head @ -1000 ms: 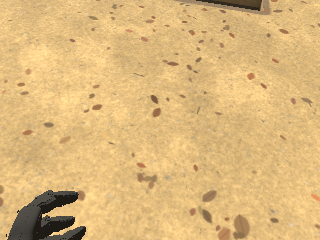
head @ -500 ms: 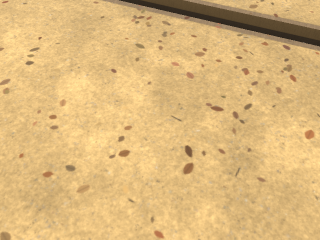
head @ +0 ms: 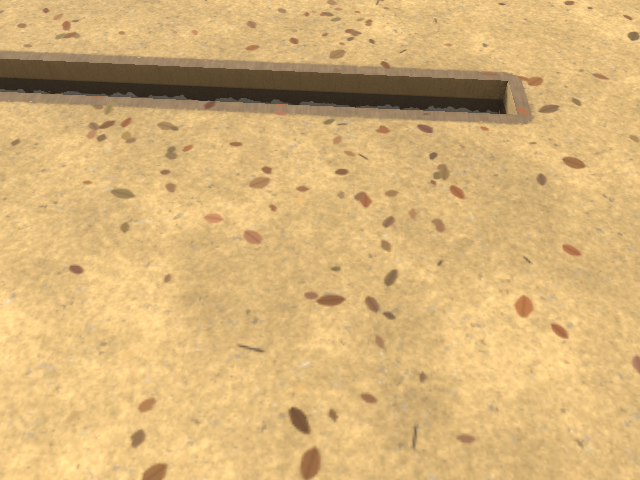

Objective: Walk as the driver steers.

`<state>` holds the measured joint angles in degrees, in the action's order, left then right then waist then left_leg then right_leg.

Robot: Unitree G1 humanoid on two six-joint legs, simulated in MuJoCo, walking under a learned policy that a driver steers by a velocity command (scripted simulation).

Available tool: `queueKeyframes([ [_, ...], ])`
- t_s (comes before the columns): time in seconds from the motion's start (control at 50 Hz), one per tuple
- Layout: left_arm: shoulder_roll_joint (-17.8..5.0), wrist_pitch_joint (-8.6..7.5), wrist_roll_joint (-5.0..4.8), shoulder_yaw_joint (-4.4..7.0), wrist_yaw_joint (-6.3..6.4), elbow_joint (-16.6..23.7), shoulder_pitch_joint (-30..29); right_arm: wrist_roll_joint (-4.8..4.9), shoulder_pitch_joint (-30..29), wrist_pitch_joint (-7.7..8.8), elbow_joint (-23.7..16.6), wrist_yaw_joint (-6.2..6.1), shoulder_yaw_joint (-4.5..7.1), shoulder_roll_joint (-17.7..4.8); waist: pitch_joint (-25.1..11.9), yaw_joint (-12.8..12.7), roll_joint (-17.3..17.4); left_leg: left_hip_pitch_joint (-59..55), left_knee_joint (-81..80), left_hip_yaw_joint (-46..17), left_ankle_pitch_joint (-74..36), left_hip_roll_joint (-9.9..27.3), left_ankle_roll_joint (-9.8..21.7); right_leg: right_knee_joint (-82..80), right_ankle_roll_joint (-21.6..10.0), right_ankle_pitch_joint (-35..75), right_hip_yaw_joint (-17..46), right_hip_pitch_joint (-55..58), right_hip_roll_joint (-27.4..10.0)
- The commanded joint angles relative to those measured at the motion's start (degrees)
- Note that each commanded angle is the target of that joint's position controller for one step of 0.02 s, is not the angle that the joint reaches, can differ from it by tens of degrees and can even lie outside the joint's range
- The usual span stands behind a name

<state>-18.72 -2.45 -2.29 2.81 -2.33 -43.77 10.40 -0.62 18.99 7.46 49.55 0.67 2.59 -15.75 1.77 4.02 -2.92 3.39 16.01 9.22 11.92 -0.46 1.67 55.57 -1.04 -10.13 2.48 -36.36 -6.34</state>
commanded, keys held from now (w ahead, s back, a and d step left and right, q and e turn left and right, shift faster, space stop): w+e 0.46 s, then w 0.02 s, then w+q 0.52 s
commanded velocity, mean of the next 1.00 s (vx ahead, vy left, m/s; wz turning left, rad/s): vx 0.50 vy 0.00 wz -0.19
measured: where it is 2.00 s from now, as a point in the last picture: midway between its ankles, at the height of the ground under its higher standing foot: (339, 246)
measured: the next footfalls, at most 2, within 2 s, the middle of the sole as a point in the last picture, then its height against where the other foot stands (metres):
right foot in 0.24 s outside the picture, level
left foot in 0.78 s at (319, 411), level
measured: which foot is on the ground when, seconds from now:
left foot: down 0.00-0.24, up 0.26-0.76, down 0.78-1.00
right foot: up 0.00-0.22, down 0.24-0.80, up 0.82-1.00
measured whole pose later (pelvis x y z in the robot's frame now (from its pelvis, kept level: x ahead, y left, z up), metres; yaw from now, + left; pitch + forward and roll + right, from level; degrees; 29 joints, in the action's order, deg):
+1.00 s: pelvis +0.59 -0.09 +0.00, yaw -9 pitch +2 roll +0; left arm -17.1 -5.3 0.9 2.1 -0.2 -38.8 10.8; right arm 0.4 17.7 3.5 40.8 1.3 2.8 -16.0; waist 1.9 1.7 -1.5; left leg 14.0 21.3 -3.7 8.6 -6.4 5.3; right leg 57.5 1.5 -17.2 4.0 -33.3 -3.4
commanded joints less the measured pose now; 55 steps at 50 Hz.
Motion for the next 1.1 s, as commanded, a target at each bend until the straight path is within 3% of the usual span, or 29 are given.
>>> queueKeyframes([
  [0.02, 0.87, -0.59, 0.74, -0.79, -1.54, 4.38, -3.01, -0.03, -5.95, 1.07, -5.34, 0.04, 2.19, -10.01, 4.54, -1.53, 5.23, 6.15, -11.06, -4.65, -11.22, 15.12, 9.4, -9.79, -0.45, 9.23, -1.6, 1.19, -1.62],
  [0.08, 0.81, -0.34, 0.76, -1.08, -1.95, 6.21, -8.08, 1.07, -2.83, 0.27, -4.55, 0.21, 3.03, -11.77, 5.04, 0.36, 3.72, -0.39, -11.43, -2.11, -13.52, 15.98, 8.37, -16.34, -0.96, 12.29, -3.56, -0.11, -0.62],
  [0.14, -0.17, -0.13, 0.91, -0.82, -2.65, 8.49, -10.2, 1.91, -0.61, -1.25, -3.87, 0.42, 3.51, -12.45, 4.01, -0.01, 4.66, -8.75, -7.39, 0.78, -24.19, 17.3, 7.14, -19.99, -2.84, 9.27, -5.41, -0.67, 0.68],
  [0.18, -2.82, 0.4, 1.13, 0.35, -2.73, 9.02, -7.92, 2.11, -1.34, -2.29, -4.46, 0.15, 4.0, -13.92, 0.78, -2.7, 7.56, -11.56, 0.62, 2.7, -43.44, 17.18, 5.71, -19.54, -4.78, 3.44, -8.05, 4.07, 4.2],
  [0.2, -4.75, 0.98, 1.37, 1.54, -1.72, 8.51, -4.98, 2.31, -1.84, -3.58, -4.53, -0.7, 4.25, -14.14, -1.54, -4.89, 8.73, -11.5, 7.66, 3.86, -52.62, 16.52, 4.53, -19.0, -5.59, 0.52, -9.58, 9.04, 6.75],
  [0.22, -6.92, 1.29, 1.35, 3.05, -0.97, 6.74, 3.22, 2.55, -2.59, -4.44, -5.14, -1.15, 4.19, -14.18, -5.86, -9.69, 8.11, -8.28, 18.58, 4.86, -53.53, 14.98, 2.87, -22.02, -7.1, 2.31, -10.31, 19.82, 9.18],
  [0.24, -10.98, 2.0, 1.32, 5.21, 0.26, 4.15, 12.78, 1.91, -2.09, -4.43, -5.97, -1.67, 3.58, -12.77, -10.51, -14.02, 5.09, 2.98, 33.86, 4.89, -41.66, 12.71, 0.31, -24.22, -9.18, 3.22, -4.96, 36.18, 7.88],
  [0.26, -17.3, 2.34, 0.91, 6.26, 1.44, 4.03, 12.58, -1.0, 3.09, -3.26, -9.13, -1.46, 1.08, -3.88, -13.47, -7.46, -10.84, 29.08, 54.54, 3.55, 10.33, 3.45, -3.69, -25.81, -17.25, -0.56, 22.32, 54.69, -7.04],
  [0.28, -14.98, 1.22, 1.07, 5.18, 0.98, 6.83, 12.33, 0.2, -0.02, -1.21, -10.97, -1.28, 0.29, -4.75, -22.17, -8.97, -7.32, 38.35, 66.03, -10.71, 22.61, -2.07, -4.47, -36.09, -23.19, -9.55, 45.91, 59.25, -13.63],
  [0.3, -10.52, 0.22, 1.31, 4.04, 0.52, 6.88, 11.21, 2.27, -5.9, 0.11, -12.5, -0.9, 1.12, -8.2, -16.99, -10.92, -2.48, 44.0, 66.85, -14.62, 17.6, 1.62, -3.44, -38.46, -19.94, -8.44, 39.74, 56.06, -12.28],
  [0.32, -9.01, -0.51, 1.26, 3.64, 0.3, 6.98, 8.71, 2.44, -7.14, 0.96, -13.13, -1.01, 0.85, -8.23, -11.54, -8.87, 0.24, 43.22, 62.29, -14.08, 11.77, 4.24, -2.38, -38.24, -17.79, -5.04, 31.79, 47.96, -9.89],
  [0.34, -7.91, -0.79, 1.38, 3.43, 0.2, 7.64, 5.13, 1.03, -7.32, 1.17, -13.01, -1.61, 1.06, -8.41, -7.94, -6.17, 2.92, 40.53, 57.73, -13.75, 8.39, 5.9, -2.55, -38.54, -16.33, 0.61, 26.5, 39.73, -7.39],
  [0.38, -6.13, -1.02, 2.32, 2.83, 0.3, 9.36, 1.66, -0.18, -4.89, -0.26, -12.6, -1.56, 1.91, -9.84, -6.1, -2.56, 1.62, 33.56, 52.82, -14.52, 5.81, 7.9, -3.09, -40.61, -15.83, 8.44, 21.27, 29.77, -4.83],
  [0.46, -7.16, -1.25, 2.13, 3.26, 1.79, 8.4, 4.03, -0.8, -7.69, -2.12, -13.83, -1.46, 1.37, -7.26, -2.96, -3.17, 1.11, 33.59, 42.61, -13.05, -0.71, 7.52, -6.01, -42.95, -15.98, 13.24, 15.15, 22.74, -1.93],
  [0.54, -6.08, -1.24, 2.08, 2.56, 2.84, 6.06, 7.25, -0.1, -14.85, -1.63, -14.29, -0.49, 0.08, -4.4, -1.58, -6.89, -1.16, 31.15, 25.65, -11.39, -17.55, 6.0, -6.12, -43.34, -12.08, 10.06, 8.25, 23.04, 0.7],
  [0.6, -7.35, -1.56, 2.11, 2.6, 2.7, 4.51, 9.95, 1.24, -20.07, -1.09, -15.04, 0.51, -0.14, -4.41, 0.3, -9.79, -1.31, 30.55, 19.14, -10.31, -21.92, 5.12, -4.46, -43.38, -11.45, 7.07, 8.15, 26.31, -1.66],
  [0.66, -7.82, -1.16, 2.06, 2.81, 2.54, 2.78, 12.4, 1.51, -23.11, -0.74, -16.3, 1.65, 0.0, -4.94, 1.79, -11.09, -0.6, 36.0, 15.45, -10.25, -16.95, 4.44, -1.32, -41.05, -11.02, 11.68, 9.04, 35.72, -5.49],
  [0.72, -8.28, -0.73, 1.85, 3.05, 2.79, 1.55, 11.88, 1.81, -20.47, -0.8, -16.41, 2.56, 0.48, -5.82, 0.9, -8.84, -1.77, 33.58, 13.43, -9.27, -9.35, 2.52, 2.13, -37.14, -9.17, 24.75, 7.09, 41.07, -7.1],
  [0.76, -8.67, -0.31, 1.99, 3.07, 3.11, 1.92, 9.48, 1.45, -10.7, -1.05, -13.93, 2.39, 2.21, -8.76, -5.95, -3.11, -2.16, 19.48, 12.56, -6.11, -8.25, -1.82, 4.85, -25.82, -7.17, 45.21, 2.69, 40.99, -4.51],
  [0.78, -7.82, -0.17, 2.42, 2.56, 3.55, 2.74, 8.67, 1.16, -2.97, -1.24, -12.4, 2.04, 3.24, -10.88, -11.3, 0.86, -0.47, 6.33, 13.16, -9.33, -11.67, 0.07, 7.09, -14.5, -5.29, 44.24, 0.11, 34.72, -2.4],
  [0.8, -3.99, -1.01, 3.37, 1.2, 3.48, 4.86, 13.62, 0.55, 3.26, -1.47, -12.25, 1.8, 4.66, -16.61, -19.67, -0.07, 10.32, -15.75, 14.08, -31.74, -10.97, 13.45, 15.46, 6.81, -1.21, 22.23, -2.91, 14.39, 4.23],
  [0.82, -2.15, -2.2, 3.41, 0.28, 2.9, 4.64, 14.01, 1.93, 5.64, -1.84, -11.09, 1.98, 4.19, -13.87, -23.46, 0.33, 18.75, -25.51, 4.39, -53.52, -0.99, 19.83, 21.02, 19.5, 1.33, -19.31, 1.0, -0.7, 11.91],
  [0.84, -6.5, -3.45, 1.65, 1.1, 2.0, 5.94, 9.16, 2.28, 4.32, -2.23, -11.43, 1.7, 3.11, -10.58, -17.79, 1.93, 12.9, -22.95, 2.03, -50.73, 8.14, 18.72, 18.0, 22.78, 0.45, -18.24, 5.7, -7.54, 8.0],
  [0.86, -6.55, -4.26, 0.6, 0.98, 1.57, 7.52, 3.9, 1.62, 1.21, -2.65, -12.33, 1.36, 2.88, -9.71, -11.13, 1.65, 8.26, -15.42, 1.11, -43.8, 7.34, 16.62, 16.03, 20.75, -0.14, -14.2, 4.6, -8.89, 5.63],
  [0.88, -5.87, -4.71, 1.55, 0.86, 1.54, 8.21, 1.26, 1.09, -1.48, -2.94, -12.73, 1.27, 2.64, -9.17, -5.48, -0.14, 3.71, -6.87, -0.33, -38.75, 1.98, 14.39, 15.02, 15.38, -0.21, -11.36, 3.62, -8.08, 3.86],
  [0.9, -6.01, -4.6, 2.79, 1.27, 1.82, 8.25, 1.29, 0.74, -3.25, -2.87, -13.3, 1.05, 2.27, -8.13, -4.13, -2.02, 3.5, -1.74, -1.33, -35.49, -3.64, 12.56, 14.41, 10.49, 0.17, -8.95, 3.62, -4.75, 2.17],
  [0.96, -4.18, -3.48, 3.46, 1.1, 2.22, 7.7, 3.88, 0.93, -4.9, -2.99, -13.74, 0.4, 2.35, -8.36, -3.6, -4.82, 6.63, 5.74, -3.37, -30.87, -12.68, 9.79, 15.15, 3.48, 2.71, -7.7, 2.07, 0.14, 1.76],
  [1.02, -2.2, -2.95, 3.46, 0.33, 2.64, 8.74, -1.13, 1.45, -3.49, -3.16, -12.73, -0.6, 3.1, -10.36, -2.18, -3.57, 6.47, 10.42, -3.85, -26.3, -15.02, 7.39, 13.96, -7.69, 4.86, 0.88, 0.88, 1.61, 2.87],
  [1.1, -1.06, -3.73, 2.69, -0.08, 2.0, 9.98, -9.42, 2.03, 0.35, -4.16, -10.97, -1.45, 3.4, -10.77, -2.2, -0.24, 7.4, 12.27, -2.04, -25.43, -10.86, 5.19, 10.87, -21.56, 5.41, 14.18, 0.71, 8.07, 6.26],
])
Keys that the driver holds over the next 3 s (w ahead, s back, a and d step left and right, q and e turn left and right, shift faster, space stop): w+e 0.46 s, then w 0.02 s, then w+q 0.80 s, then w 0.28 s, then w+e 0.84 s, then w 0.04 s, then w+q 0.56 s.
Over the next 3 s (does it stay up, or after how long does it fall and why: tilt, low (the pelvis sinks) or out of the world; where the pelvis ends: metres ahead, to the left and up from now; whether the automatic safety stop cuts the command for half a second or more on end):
stays up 1.64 -0.21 0.00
